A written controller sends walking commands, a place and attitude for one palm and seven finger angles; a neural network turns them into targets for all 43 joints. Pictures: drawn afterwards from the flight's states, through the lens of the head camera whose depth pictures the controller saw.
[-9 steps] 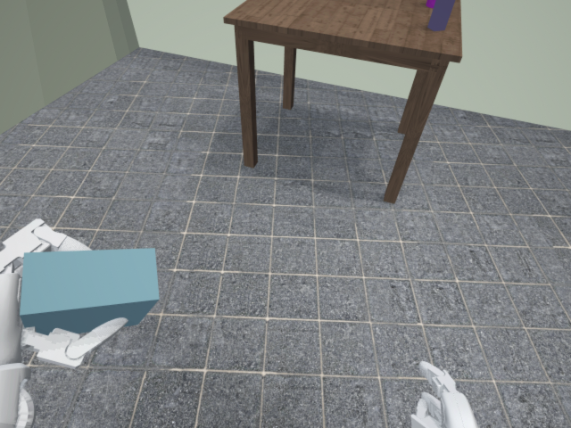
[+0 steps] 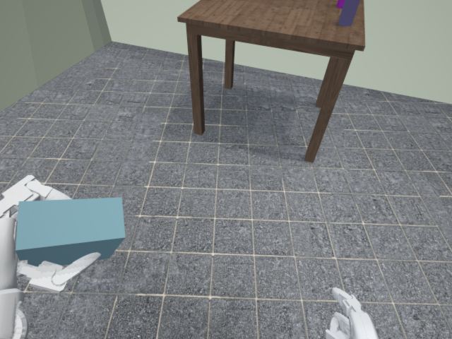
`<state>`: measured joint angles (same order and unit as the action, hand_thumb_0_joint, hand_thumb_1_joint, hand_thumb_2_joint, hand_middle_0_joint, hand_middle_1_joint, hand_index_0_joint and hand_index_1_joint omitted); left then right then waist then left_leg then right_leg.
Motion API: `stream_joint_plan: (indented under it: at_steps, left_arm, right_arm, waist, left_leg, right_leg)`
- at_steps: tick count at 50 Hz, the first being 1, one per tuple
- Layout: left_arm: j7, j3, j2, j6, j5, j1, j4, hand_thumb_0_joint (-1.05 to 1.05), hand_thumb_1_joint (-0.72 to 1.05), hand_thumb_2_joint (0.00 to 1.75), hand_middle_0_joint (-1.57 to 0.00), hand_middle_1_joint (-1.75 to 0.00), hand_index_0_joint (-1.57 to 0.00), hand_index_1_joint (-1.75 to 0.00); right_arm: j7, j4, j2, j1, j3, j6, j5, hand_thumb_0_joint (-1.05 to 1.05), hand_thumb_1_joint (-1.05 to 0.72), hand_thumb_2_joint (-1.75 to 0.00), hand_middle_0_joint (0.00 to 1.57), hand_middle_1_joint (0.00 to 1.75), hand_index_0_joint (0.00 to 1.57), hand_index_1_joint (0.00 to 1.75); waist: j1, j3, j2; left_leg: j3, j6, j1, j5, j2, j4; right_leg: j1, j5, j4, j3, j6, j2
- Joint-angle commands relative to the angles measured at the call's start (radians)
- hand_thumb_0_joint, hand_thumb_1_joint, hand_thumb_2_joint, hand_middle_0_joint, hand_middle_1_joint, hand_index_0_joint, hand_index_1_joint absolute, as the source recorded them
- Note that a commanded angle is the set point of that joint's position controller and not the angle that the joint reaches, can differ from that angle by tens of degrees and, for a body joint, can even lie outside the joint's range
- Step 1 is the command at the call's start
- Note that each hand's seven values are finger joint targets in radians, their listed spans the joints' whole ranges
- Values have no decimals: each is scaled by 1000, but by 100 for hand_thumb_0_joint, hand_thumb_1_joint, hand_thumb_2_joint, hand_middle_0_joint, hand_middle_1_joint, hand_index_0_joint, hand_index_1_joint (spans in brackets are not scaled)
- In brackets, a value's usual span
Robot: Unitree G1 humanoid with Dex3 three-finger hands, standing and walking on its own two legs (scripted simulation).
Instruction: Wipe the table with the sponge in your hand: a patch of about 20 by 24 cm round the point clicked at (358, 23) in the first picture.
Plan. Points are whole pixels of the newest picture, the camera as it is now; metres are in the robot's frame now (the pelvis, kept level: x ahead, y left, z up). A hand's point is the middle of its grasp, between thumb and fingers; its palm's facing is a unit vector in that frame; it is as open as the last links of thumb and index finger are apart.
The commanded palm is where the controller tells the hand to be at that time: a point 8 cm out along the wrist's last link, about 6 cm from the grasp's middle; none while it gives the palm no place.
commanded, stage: stand and wait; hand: left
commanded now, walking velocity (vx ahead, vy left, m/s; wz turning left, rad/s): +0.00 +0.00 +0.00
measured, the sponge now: (85, 233) +0.22 +0.21 +0.14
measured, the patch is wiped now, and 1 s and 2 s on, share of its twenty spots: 0.00 0.00 0.00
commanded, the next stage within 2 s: look at it before walking up in 0.08 s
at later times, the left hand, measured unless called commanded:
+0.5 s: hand (54, 239) +0.20 +0.24 +0.15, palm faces +0.41 -0.82 -0.39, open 9.8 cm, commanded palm +0.15 +0.28 +0.18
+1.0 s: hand (59, 180) +0.30 +0.28 +0.16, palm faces +0.49 -0.78 -0.40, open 9.8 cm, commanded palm +0.24 +0.30 +0.18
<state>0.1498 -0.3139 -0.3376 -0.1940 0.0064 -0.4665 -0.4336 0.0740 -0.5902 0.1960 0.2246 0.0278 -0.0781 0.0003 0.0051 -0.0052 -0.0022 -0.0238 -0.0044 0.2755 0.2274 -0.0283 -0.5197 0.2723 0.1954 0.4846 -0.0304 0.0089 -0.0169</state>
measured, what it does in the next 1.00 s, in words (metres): steps on the spot: left foot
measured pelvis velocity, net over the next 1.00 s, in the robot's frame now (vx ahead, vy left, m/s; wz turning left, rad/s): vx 0.09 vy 0.01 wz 0.06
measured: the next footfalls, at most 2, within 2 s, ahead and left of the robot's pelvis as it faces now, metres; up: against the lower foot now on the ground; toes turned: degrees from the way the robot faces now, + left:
left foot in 0.90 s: +0.14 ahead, +0.14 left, +0.00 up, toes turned +14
right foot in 1.32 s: +0.33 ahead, -0.11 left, +0.00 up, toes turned -8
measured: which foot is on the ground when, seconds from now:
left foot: down 0.00-0.64, up 0.66-0.88, down 0.90-1.00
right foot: down 0.00-0.92, up 0.94-1.00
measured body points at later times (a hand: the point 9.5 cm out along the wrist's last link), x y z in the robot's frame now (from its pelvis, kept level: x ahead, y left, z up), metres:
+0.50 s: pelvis +0.00 +0.00 +0.00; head -0.01 +0.00 +0.45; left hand +0.18 +0.28 +0.18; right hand +0.15 -0.23 -0.09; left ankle +0.03 +0.12 -0.73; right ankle +0.04 -0.12 -0.73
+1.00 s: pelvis +0.09 +0.01 -0.01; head +0.11 +0.03 +0.44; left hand +0.26 +0.32 +0.18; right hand +0.28 -0.21 -0.09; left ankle +0.10 +0.13 -0.74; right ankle +0.05 -0.11 -0.68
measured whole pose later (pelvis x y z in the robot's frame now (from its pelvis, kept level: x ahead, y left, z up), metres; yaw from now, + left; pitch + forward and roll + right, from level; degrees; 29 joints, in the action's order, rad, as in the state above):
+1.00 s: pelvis +0.09 +0.01 -0.01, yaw +4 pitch -1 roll +0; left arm 0.18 -0.37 -0.38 -0.21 0.00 -0.44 -0.49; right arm 0.08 -0.61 0.18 0.18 0.00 -0.07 -0.01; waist 0.01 -0.06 0.04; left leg -0.16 0.01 0.28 0.31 -0.08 -0.62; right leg 0.37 0.51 1.06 0.05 0.01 0.05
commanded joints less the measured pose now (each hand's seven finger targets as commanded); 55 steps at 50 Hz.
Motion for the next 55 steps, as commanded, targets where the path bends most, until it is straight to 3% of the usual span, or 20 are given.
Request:
stream_joint_plan:
  at_steps: [1, 16, 20, 22, 27, 29, 31, 33, 35, 36, 40, 43, 44, 45, 46, 47, 48, 50, 52, 55]
  left_arm:
    - [21, -115, -165, -66, 8, 92, -223, 0, 10, 130, -120, -160, -120, -160]
    - [24, -116, -166, -69, 4, 91, -222, 0, 10, 130, -120, -160, -120, -160]
    - [30, -106, -166, -62, -2, 105, -227, 0, 10, 130, -120, -160, -120, -160]
    - [35, -106, -164, -52, -8, 114, -239, 0, 10, 130, -120, -160, -120, -160]
    - [41, -126, -169, -61, -11, 122, -256, 0, 10, 130, -120, -160, -120, -160]
    - [32, -115, -149, -55, -7, 75, -215, 0, 10, 130, -120, -160, -120, -160]
    - [23, -105, -144, -48, -9, 57, -180, 0, 10, 130, -120, -160, -120, -160]
    - [26, -99, -175, -47, -7, 112, -181, 0, 10, 130, -120, -160, -120, -160]
    - [33, -114, -197, -77, -11, 148, -215, 0, 10, 130, -120, -160, -120, -160]
    - [33, -124, -204, -80, -18, 155, -214, 0, 10, 130, -120, -160, -120, -160]
    - [37, -156, -222, -95, -8, 126, -270, 0, 10, 130, -120, -160, -120, -160]
    - [48, -150, -202, -87, 6, 122, -300, 0, 10, 130, -120, -160, -120, -160]
    - [49, -138, -187, -93, 10, 128, -337, 0, 10, 130, -120, -160, -120, -160]
    - [54, -143, -177, -99, 14, 107, -356, 0, 10, 130, -120, -160, -120, -160]
    - [53, -95, -150, -107, 9, 97, -373, 0, 10, 130, -120, -160, -120, -160]
    - [54, -133, -214, -109, -6, 129, -348, 0, 10, 130, -120, -160, -120, -160]
    - [46, -140, -216, -97, -4, 135, -336, 0, 10, 130, -120, -160, -120, -160]
    - [37, -107, -171, -80, -3, 127, -351, 0, 10, 130, -120, -160, -120, -160]
    - [32, -102, -156, -77, -3, 89, -385, 0, 10, 130, -120, -160, -120, -160]
    - [22, -117, -151, -65, 4, 32, -348, 0, 10, 130, -120, -160, -120, -160]
  right_arm:
    - [9, 150, 123, -93, -52, -56, 0, 0, -90, -90, 20, 30, 20, 30]
    - [8, 145, 123, -89, -54, -61, 0, 0, -90, -90, 20, 30, 20, 30]
    - [13, 139, 125, -89, -59, -50, -9, 0, -90, -90, 20, 30, 20, 30]
    - [21, 144, 127, -90, -57, -43, -10, 0, -90, -90, 20, 30, 20, 30]
    - [28, 120, 125, -69, -63, -53, -21, 0, -90, -90, 20, 30, 20, 30]
    - [20, 119, 129, -73, -66, -48, -17, 0, -90, -90, 20, 30, 20, 30]
    - [11, 129, 120, -75, -67, -39, -13, 0, -90, -90, 20, 30, 20, 30]
    - [4, 120, 106, -101, -68, -37, -4, 0, -90, -90, 20, 30, 20, 30]
    - [2, 104, 118, -93, -61, -49, -12, 0, -90, -90, 20, 30, 20, 30]
    - [-3, 90, 111, -84, -52, -43, -19, 0, -90, -90, 20, 30, 20, 30]
    - [5, 112, 83, -113, -46, -30, -19, 0, -90, -90, 20, 30, 20, 30]
    - [18, 125, 88, -91, -58, -42, -17, 0, -90, -90, 20, 30, 20, 30]
    - [25, 131, 107, -68, -71, -47, -12, 0, -90, -90, 20, 30, 20, 30]
    - [24, 135, 137, -67, -82, -43, -12, 0, -90, -90, 20, 30, 20, 30]
    - [15, 144, 130, -68, -80, -45, -4, 0, -90, -90, 20, 30, 20, 30]
    - [4, 130, 115, -73, -69, -50, -6, 0, -90, -90, 20, 30, 20, 30]
    - [1, 117, 111, -84, -65, -54, -13, 0, -90, -90, 20, 30, 20, 30]
    - [-11, 107, 118, -71, -80, -59, 2, 0, -90, -90, 20, 30, 20, 30]
    - [-13, 105, 116, -67, -81, -69, 5, 0, -90, -90, 20, 30, 20, 30]
    - [-17, 114, 106, -67, -75, -71, -1, 0, -90, -90, 20, 30, 20, 30]
  waist:
    - [-5, 102, -50]
    - [-6, 98, -48]
    - [-14, 71, -36]
    - [-19, 33, -66]
    - [-24, 44, -190]
    - [-11, 76, -180]
    - [-8, 36, -76]
    - [10, -26, 270]
    - [-5, 1, 126]
    - [-11, 31, 60]
    - [9, 43, 172]
    - [-5, 101, 70]
    - [-22, 141, -39]
    - [-31, 181, -274]
    - [-27, 171, -396]
    - [-32, 133, -275]
    - [-36, 85, -243]
    - [-30, 37, -173]
    - [-15, 61, -204]
    - [-14, 51, -215]
  left_leg:
    - [38, 19, 26, 18, -55, 126]
    - [40, 21, 44, 81, -48, 131]
    - [54, 53, 65, 346, -53, 106]
    - [111, 71, 103, 471, -76, 144]
    - [339, 154, 58, 387, -221, 231]
    - [223, 128, 114, 344, -182, 167]
    - [73, 75, 279, 423, -68, -22]
    - [-35, 17, 448, 295, 19, -469]
    - [37, 2, 460, 222, -41, -577]
    - [19, 2, 390, 219, -53, -514]
    - [-101, 15, 150, 148, -39, -182]
    - [-178, 15, -90, 2, 13, 37]
    - [-117, 36, -235, -10, -22, 94]
    - [145, 109, -386, -5, -201, 144]
    - [417, 201, -469, -149, -397, 188]
    - [471, 238, -363, -20, -436, 242]
    - [468, 252, -304, 11, -438, 256]
    - [305, 226, -262, -56, -382, 239]
    - [144, 178, -272, -130, -310, 222]
    - [44, 151, -204, -161, -280, 253]
  right_leg:
    - [-72, -45, -82, -55, -13, 52]
    - [-69, 26, -105, -62, -15, 56]
    - [14, 347, -106, -89, -41, 85]
    - [52, 445, -64, -61, -46, 68]
    - [48, 237, 180, 103, -11, 3]
    - [-71, 230, 74, 105, -17, 19]
    - [-125, 390, -63, -53, -80, 117]
    - [-145, 562, -304, -526, -218, 403]
    - [-194, 307, -277, -461, -260, 422]
    - [-154, 283, -242, -330, -233, 387]
    - [-96, 39, -163, -81, -178, 287]
    - [-70, -8, -15, -3, -116, 207]
    - [-8, -84, 167, 26, -85, 172]
    - [178, 64, 397, 101, -26, 82]
    - [361, 397, 604, 107, -1, 38]
    - [385, 395, 722, 42, -14, 63]
    - [432, 354, 751, 21, -5, 109]
    - [470, 271, 744, 44, 10, 135]
    - [448, 200, 663, 99, 20, 129]
    - [368, 123, 528, 152, 29, 122]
